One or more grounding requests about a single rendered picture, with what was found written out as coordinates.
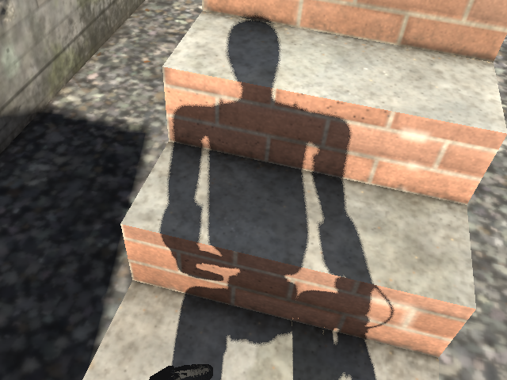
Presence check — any left robot hand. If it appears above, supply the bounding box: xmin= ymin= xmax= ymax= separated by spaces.
xmin=149 ymin=364 xmax=213 ymax=380

